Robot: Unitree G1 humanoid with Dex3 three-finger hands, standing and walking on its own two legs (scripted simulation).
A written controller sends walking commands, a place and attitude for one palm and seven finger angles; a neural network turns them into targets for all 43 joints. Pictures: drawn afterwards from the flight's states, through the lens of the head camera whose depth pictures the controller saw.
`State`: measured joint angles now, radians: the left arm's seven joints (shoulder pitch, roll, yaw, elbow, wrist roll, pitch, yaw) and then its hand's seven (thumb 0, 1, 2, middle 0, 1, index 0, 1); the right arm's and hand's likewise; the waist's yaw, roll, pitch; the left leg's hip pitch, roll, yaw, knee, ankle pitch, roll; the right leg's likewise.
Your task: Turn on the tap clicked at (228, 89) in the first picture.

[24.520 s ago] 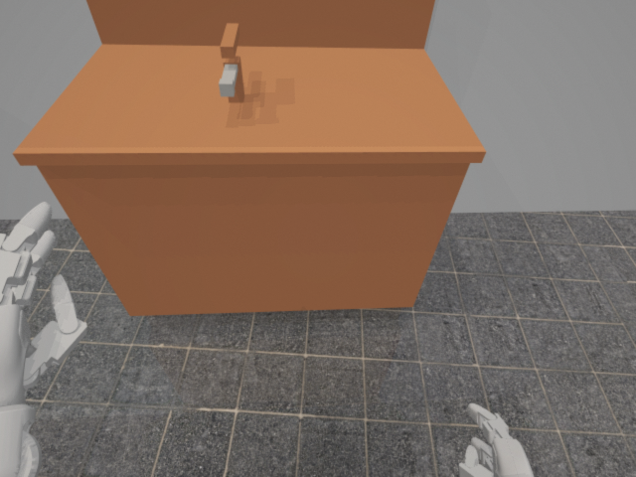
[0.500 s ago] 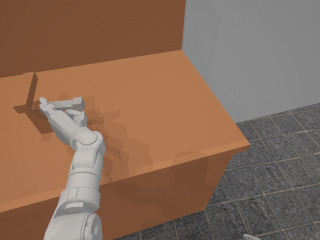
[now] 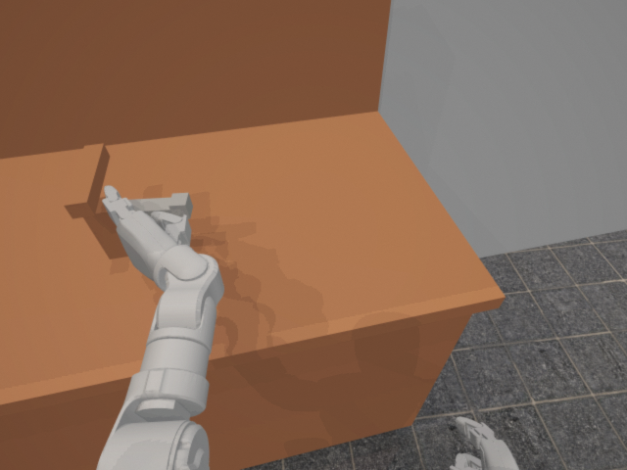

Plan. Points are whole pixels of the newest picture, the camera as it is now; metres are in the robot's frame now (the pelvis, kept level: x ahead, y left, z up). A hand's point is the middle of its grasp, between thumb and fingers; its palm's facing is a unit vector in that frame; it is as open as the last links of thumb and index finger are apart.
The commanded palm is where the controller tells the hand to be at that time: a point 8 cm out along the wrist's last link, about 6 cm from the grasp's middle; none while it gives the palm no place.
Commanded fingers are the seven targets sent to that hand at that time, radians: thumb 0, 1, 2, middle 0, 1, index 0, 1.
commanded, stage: lift the hand up off the lever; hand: left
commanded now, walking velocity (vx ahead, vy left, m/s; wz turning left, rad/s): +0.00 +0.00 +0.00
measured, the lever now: (181, 206) +0.45 +0.23 +0.10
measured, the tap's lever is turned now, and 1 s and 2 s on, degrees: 81 81 81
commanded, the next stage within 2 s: draw the hand back beside the body in 1.58 s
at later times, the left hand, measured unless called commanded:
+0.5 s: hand (179, 217) +0.38 +0.20 +0.14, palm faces +0.78 -0.62 -0.05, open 7.8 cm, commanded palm +0.33 +0.22 +0.14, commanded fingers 0.00 0.90 0.90 -0.15 -0.15 -0.15 -0.15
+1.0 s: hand (167, 210) +0.37 +0.21 +0.16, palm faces +0.78 -0.63 -0.03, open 7.8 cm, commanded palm +0.32 +0.22 +0.16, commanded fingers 0.00 0.90 0.90 -0.15 -0.15 -0.15 -0.15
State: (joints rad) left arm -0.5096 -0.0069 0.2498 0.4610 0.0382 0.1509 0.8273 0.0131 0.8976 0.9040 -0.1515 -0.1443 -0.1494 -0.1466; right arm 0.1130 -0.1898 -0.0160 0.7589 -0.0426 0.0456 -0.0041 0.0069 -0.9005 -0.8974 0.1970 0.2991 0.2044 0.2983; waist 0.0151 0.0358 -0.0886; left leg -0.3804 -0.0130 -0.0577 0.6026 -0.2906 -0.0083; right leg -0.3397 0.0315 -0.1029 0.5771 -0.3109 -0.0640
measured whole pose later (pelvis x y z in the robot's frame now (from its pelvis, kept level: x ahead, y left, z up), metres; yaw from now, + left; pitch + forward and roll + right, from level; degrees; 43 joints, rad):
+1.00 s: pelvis +0.00 +0.00 +0.01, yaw +0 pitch +0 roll +0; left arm -0.45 0.01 0.22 0.25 -0.02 0.31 0.77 0.01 0.90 0.90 -0.15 -0.15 -0.15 -0.15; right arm 0.08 -0.20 -0.01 0.77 -0.02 0.03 -0.03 0.01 -0.90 -0.90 0.20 0.30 0.20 0.30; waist 0.04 0.04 -0.05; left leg -0.24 -0.01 -0.05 0.49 -0.24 -0.01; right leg -0.20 0.04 -0.10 0.47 -0.27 -0.07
